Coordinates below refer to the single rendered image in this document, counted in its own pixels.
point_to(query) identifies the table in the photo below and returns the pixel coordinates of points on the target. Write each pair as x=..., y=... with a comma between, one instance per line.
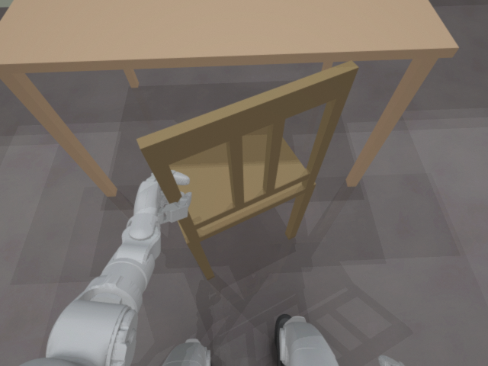
x=92, y=35

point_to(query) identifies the robot right foot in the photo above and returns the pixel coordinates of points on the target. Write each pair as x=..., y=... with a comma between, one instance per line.
x=281, y=320

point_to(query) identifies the robot left hand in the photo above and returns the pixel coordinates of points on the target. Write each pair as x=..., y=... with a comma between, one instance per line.
x=150, y=199

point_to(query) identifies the robot left forearm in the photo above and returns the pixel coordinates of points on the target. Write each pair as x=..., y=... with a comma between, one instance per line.
x=125, y=277

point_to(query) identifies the chair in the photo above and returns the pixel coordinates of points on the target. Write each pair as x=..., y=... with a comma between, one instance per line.
x=237, y=160

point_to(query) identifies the left robot upper arm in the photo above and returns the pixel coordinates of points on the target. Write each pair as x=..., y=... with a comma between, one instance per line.
x=92, y=333

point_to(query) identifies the right robot thigh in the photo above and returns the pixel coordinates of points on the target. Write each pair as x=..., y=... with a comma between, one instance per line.
x=301, y=344

